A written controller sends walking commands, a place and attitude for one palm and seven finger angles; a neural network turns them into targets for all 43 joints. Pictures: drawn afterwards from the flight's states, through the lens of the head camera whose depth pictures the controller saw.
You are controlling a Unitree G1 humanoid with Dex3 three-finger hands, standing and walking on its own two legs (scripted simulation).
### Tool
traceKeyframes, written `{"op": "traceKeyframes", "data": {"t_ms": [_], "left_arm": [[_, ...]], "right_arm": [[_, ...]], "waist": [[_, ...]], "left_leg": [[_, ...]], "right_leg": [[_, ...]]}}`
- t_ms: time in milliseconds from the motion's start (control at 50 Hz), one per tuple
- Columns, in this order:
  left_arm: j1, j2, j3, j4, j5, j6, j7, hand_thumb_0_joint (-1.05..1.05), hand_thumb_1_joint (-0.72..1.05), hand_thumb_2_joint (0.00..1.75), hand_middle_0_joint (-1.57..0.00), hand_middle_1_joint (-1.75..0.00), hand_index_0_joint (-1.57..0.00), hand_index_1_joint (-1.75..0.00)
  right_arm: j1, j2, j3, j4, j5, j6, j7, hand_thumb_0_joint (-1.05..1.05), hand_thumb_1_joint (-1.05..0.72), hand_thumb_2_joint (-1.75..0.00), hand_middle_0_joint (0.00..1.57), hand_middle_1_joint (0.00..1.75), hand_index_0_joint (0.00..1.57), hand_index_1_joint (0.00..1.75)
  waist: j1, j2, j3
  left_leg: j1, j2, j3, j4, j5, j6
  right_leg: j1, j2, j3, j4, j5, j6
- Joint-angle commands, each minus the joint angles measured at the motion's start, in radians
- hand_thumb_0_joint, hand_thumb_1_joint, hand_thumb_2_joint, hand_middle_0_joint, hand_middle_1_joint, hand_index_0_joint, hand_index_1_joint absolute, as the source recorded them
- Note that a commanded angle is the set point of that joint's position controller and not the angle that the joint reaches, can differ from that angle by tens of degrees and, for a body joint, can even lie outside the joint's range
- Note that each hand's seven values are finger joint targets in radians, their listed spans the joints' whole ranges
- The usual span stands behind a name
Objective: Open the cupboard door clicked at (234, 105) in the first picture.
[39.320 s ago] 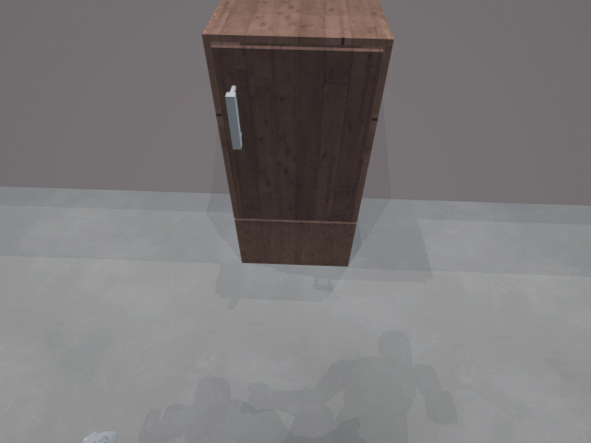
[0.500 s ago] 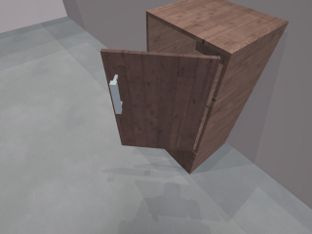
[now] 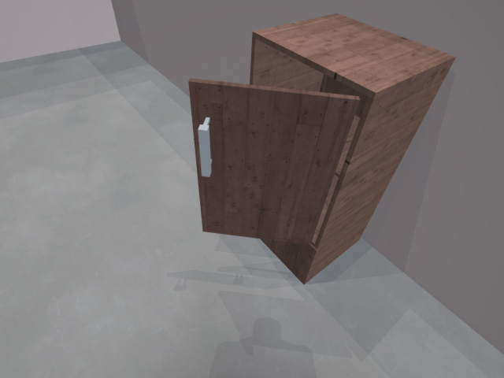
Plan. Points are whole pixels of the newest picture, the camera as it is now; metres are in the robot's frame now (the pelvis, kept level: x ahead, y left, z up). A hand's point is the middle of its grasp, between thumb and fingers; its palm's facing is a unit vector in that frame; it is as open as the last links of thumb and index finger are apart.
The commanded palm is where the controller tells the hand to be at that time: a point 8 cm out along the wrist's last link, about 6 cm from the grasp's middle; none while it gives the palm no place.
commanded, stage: come to a stop and stand still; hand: left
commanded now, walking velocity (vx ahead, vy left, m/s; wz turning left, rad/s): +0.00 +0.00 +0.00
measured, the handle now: (206, 147) +0.68 +0.16 -0.03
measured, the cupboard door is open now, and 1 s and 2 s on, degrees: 45 45 45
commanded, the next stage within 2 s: look again from close up in 1.40 s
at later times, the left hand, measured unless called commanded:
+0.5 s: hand out of the picture -0.18 +0.18 -0.20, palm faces +0.14 -0.98 -0.15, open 7.4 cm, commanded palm none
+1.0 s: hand out of the picture -0.21 +0.25 -0.16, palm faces -0.02 -0.98 -0.20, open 7.4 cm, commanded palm none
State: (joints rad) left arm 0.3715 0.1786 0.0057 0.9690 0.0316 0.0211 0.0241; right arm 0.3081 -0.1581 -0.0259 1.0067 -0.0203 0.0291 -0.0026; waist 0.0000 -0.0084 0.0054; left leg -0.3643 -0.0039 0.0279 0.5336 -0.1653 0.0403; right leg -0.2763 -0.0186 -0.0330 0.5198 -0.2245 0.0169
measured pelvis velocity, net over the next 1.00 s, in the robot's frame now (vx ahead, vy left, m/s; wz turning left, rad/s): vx -0.22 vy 0.06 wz -0.07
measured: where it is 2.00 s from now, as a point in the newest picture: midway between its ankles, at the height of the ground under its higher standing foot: outside the picture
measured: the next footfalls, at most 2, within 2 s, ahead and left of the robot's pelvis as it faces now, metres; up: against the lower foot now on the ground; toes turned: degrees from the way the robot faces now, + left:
left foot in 0.54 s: -0.05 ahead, +0.13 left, +0.00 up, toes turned +2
right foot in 0.88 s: -0.20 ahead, -0.06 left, +0.00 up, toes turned -7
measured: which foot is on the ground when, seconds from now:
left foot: down 0.00-0.36, up 0.38-0.52, down 0.54-0.88, up 0.90-1.00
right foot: down 0.00-0.54, up 0.56-0.86, down 0.88-1.00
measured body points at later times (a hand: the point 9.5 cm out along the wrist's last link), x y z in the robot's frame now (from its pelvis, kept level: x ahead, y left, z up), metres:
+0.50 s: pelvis -0.10 +0.03 -0.01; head -0.14 +0.05 +0.43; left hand -0.19 +0.23 -0.18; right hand -0.02 -0.21 -0.15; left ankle -0.07 +0.12 -0.69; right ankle +0.03 -0.13 -0.73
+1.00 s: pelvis -0.22 +0.06 +0.01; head -0.23 +0.07 +0.46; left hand -0.21 +0.30 -0.14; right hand -0.26 -0.18 -0.14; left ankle -0.14 +0.15 -0.66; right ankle -0.24 -0.06 -0.73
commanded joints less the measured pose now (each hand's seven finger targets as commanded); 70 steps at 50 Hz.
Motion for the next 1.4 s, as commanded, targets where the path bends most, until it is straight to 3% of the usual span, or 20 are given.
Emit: {"op": "traceKeyframes", "data": {"t_ms": [0,200,300,320,340,360,400,480,520,560,600,720,800,840,880,1120,1160,1180,1280,1380], "left_arm": [[0.065,0.082,0.027,-0.025,-0.004,-0.026,0.010,0.00,0.90,0.90,-0.20,-0.30,-0.20,-0.30],[0.219,0.017,0.037,0.069,0.005,-0.006,0.008,0.00,0.90,0.90,-0.20,-0.30,-0.20,-0.30],[0.451,-0.021,0.064,0.111,0.007,0.027,0.010,0.00,0.90,0.90,-0.20,-0.30,-0.20,-0.30],[0.473,0.003,0.071,0.102,0.010,0.023,0.016,0.00,0.90,0.90,-0.20,-0.30,-0.20,-0.30],[0.359,0.058,0.066,0.063,0.011,0.016,0.027,0.00,0.90,0.90,-0.20,-0.30,-0.20,-0.30],[0.071,0.107,0.066,-0.014,0.007,0.011,0.038,0.00,0.90,0.90,-0.20,-0.30,-0.20,-0.30],[-0.280,0.152,0.083,-0.119,0.017,-0.010,0.055,0.00,0.90,0.90,-0.20,-0.30,-0.20,-0.30],[-0.022,0.119,0.081,-0.026,0.011,0.018,0.035,0.00,0.90,0.90,-0.20,-0.30,-0.20,-0.30],[0.036,0.029,0.080,-0.033,-0.019,0.028,0.016,0.00,0.90,0.90,-0.20,-0.30,-0.20,-0.30],[0.008,0.042,0.088,-0.056,0.001,0.049,0.003,0.00,0.90,0.90,-0.20,-0.30,-0.20,-0.30],[0.090,0.055,0.087,-0.017,0.008,0.028,-0.010,0.00,0.90,0.90,-0.20,-0.30,-0.20,-0.30],[0.011,0.064,0.074,-0.051,-0.005,0.029,-0.031,0.00,0.90,0.90,-0.20,-0.30,-0.20,-0.30],[0.173,0.046,0.074,0.010,-0.025,0.032,-0.031,0.00,0.90,0.90,-0.20,-0.30,-0.20,-0.30],[0.239,0.104,0.082,0.031,-0.012,0.023,-0.004,0.00,0.90,0.90,-0.20,-0.30,-0.20,-0.30],[0.003,0.176,0.091,-0.034,-0.019,0.000,0.008,0.00,0.90,0.90,-0.20,-0.30,-0.20,-0.30],[-0.071,0.128,0.077,0.021,0.003,-0.025,-0.021,0.00,0.90,0.90,-0.20,-0.30,-0.20,-0.30],[-0.038,0.017,0.054,-0.030,-0.004,-0.010,-0.036,0.00,0.90,0.90,-0.20,-0.30,-0.20,-0.30],[-0.086,0.047,0.067,-0.062,-0.003,-0.004,-0.049,0.00,0.90,0.90,-0.20,-0.30,-0.20,-0.30],[-0.013,0.048,0.071,0.001,0.007,0.018,-0.046,0.00,0.90,0.90,-0.20,-0.30,-0.20,-0.30],[-0.104,0.032,0.064,-0.039,0.002,0.024,-0.039,0.00,0.90,0.90,-0.20,-0.30,-0.20,-0.30]], "right_arm": [[0.030,-0.106,-0.029,-0.033,0.000,-0.024,-0.010,0.00,-0.90,-0.90,0.20,0.30,0.20,0.30],[-0.013,-0.116,-0.046,0.004,0.003,-0.003,-0.017,0.00,-0.90,-0.90,0.20,0.30,0.20,0.30],[-0.185,-0.145,-0.064,-0.050,0.000,0.025,-0.011,0.00,-0.90,-0.90,0.20,0.30,0.20,0.30],[-0.208,-0.108,-0.063,-0.068,0.006,0.035,-0.007,0.00,-0.90,-0.90,0.20,0.30,0.20,0.30],[-0.175,-0.024,-0.065,-0.085,0.014,0.057,-0.011,0.00,-0.90,-0.90,0.20,0.30,0.20,0.30],[-0.068,-0.053,-0.085,-0.075,0.011,0.076,-0.014,0.00,-0.90,-0.90,0.20,0.30,0.20,0.30],[0.208,-0.094,-0.096,0.014,-0.001,0.050,-0.003,0.00,-0.90,-0.90,0.20,0.30,0.20,0.30],[0.168,0.009,-0.045,0.006,0.014,0.004,-0.005,0.00,-0.90,-0.90,0.20,0.30,0.20,0.30],[0.079,-0.120,-0.055,-0.053,-0.013,-0.023,-0.024,0.00,-0.90,-0.90,0.20,0.30,0.20,0.30],[-0.101,-0.182,-0.061,-0.100,-0.010,-0.019,-0.033,0.00,-0.90,-0.90,0.20,0.30,0.20,0.30],[-0.149,-0.140,-0.044,-0.095,-0.008,-0.045,-0.030,0.00,-0.90,-0.90,0.20,0.30,0.20,0.30],[0.062,-0.155,-0.066,-0.022,-0.020,-0.042,-0.041,0.00,-0.90,-0.90,0.20,0.30,0.20,0.30],[0.072,-0.159,-0.063,-0.016,-0.025,-0.023,-0.042,0.00,-0.90,-0.90,0.20,0.30,0.20,0.30],[0.051,-0.063,-0.047,-0.026,0.009,-0.011,-0.039,0.00,-0.90,-0.90,0.20,0.30,0.20,0.30],[-0.051,-0.101,-0.054,-0.086,-0.005,-0.002,-0.007,0.00,-0.90,-0.90,0.20,0.30,0.20,0.30],[0.258,-0.039,-0.051,0.026,-0.007,-0.042,-0.006,0.00,-0.90,-0.90,0.20,0.30,0.20,0.30],[0.365,-0.205,-0.073,0.033,-0.020,-0.060,-0.032,0.00,-0.90,-0.90,0.20,0.30,0.20,0.30],[0.288,-0.260,-0.082,0.018,-0.021,-0.053,-0.044,0.00,-0.90,-0.90,0.20,0.30,0.20,0.30],[0.088,-0.126,-0.046,0.014,-0.013,-0.075,-0.056,0.00,-0.90,-0.90,0.20,0.30,0.20,0.30],[0.140,-0.126,-0.060,0.046,-0.013,-0.063,-0.054,0.00,-0.90,-0.90,0.20,0.30,0.20,0.30]], "waist": [[-0.008,0.027,0.047],[0.035,0.097,0.059],[0.146,0.098,0.056],[0.159,-0.064,0.105],[0.087,-0.328,0.173],[-0.055,-0.324,0.162],[-0.209,-0.217,0.036],[-0.057,-0.043,0.170],[-0.016,0.309,0.192],[0.054,0.216,0.141],[0.098,0.054,0.123],[-0.020,0.145,0.100],[0.027,0.088,0.042],[0.058,-0.212,0.074],[-0.015,-0.134,0.139],[-0.088,0.011,0.139],[-0.085,0.359,0.140],[-0.069,0.183,0.113],[0.012,0.146,0.056],[-0.034,0.119,0.034]], "left_leg": [[-0.012,0.084,-0.136,-0.174,-0.324,-0.001],[-0.166,0.112,-0.170,-0.293,-0.506,0.005],[-0.432,0.131,-0.116,-0.265,-0.573,0.013],[-0.422,0.031,-0.052,-0.056,-0.529,-0.022],[-0.217,-0.083,0.031,0.447,-0.299,-0.078],[-0.017,-0.057,-0.099,0.788,-0.222,-0.065],[0.185,-0.025,-0.078,0.850,-0.185,-0.037],[0.214,-0.046,0.050,-0.083,-0.317,-0.017],[-0.056,0.290,-0.405,-0.400,-0.642,0.115],[-0.340,0.363,-0.554,-0.506,-0.743,0.165],[-0.262,0.276,-0.388,-0.426,-0.562,0.107],[0.010,0.242,-0.269,-0.485,-0.576,0.038],[-0.013,0.181,-0.151,-0.433,-0.428,-0.029],[-0.311,0.007,0.051,0.069,-0.384,-0.103],[-0.354,0.042,-0.016,0.562,-0.221,-0.054],[0.270,0.025,0.115,-0.026,-0.215,-0.052],[0.224,0.417,-0.558,-0.420,-0.672,0.059],[0.063,0.476,-0.670,-0.505,-0.810,0.114],[-0.011,0.291,-0.242,-0.396,-0.333,0.038],[0.113,0.300,-0.197,-0.368,-0.202,0.075]], "right_leg": [[-0.064,-0.056,0.107,-0.147,-0.261,-0.044],[0.055,0.018,0.022,0.023,-0.209,-0.034],[0.268,0.039,-0.033,0.210,-0.179,-0.044],[0.166,-0.039,0.129,-0.010,-0.331,-0.081],[-0.269,-0.271,0.486,-0.421,-0.719,-0.173],[-0.633,-0.370,0.644,-0.555,-0.824,-0.217],[-0.634,-0.218,0.301,-0.395,-0.446,-0.116],[-0.364,-0.111,0.214,-0.113,-0.420,-0.064],[-0.323,0.042,0.039,0.412,-0.201,0.016],[-0.276,0.025,0.147,0.805,-0.105,0.017],[-0.277,0.011,0.129,0.854,0.005,0.010],[-0.122,0.031,-0.036,0.277,-0.215,-0.034],[0.292,0.092,-0.110,-0.213,-0.193,-0.089],[0.458,-0.183,0.228,-0.405,-0.369,-0.204],[0.083,-0.379,0.385,-0.490,-0.456,-0.279],[-0.236,-0.123,0.073,-0.080,-0.465,-0.122],[-0.442,0.040,-0.046,0.477,-0.336,-0.045],[-0.383,-0.022,0.067,0.607,-0.249,-0.055],[-0.282,-0.046,0.086,0.648,0.010,-0.015],[-0.281,-0.056,0.039,0.434,-0.042,0.011]]}}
